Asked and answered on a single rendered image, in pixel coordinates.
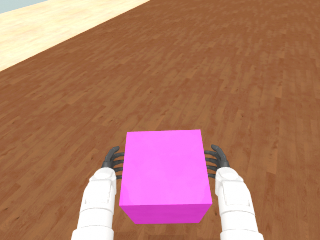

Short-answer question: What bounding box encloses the robot right hand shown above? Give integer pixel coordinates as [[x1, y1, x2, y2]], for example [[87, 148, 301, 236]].
[[204, 144, 231, 179]]

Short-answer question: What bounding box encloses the robot right forearm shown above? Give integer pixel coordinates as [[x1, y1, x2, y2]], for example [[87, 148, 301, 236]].
[[215, 167, 264, 240]]

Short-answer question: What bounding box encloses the robot left forearm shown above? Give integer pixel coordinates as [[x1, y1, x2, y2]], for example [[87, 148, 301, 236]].
[[71, 167, 117, 240]]

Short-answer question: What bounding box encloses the robot left hand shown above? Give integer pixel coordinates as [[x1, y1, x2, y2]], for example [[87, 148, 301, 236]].
[[101, 146, 125, 180]]

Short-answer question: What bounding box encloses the carton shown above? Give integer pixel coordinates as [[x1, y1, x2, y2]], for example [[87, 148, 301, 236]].
[[119, 129, 212, 224]]

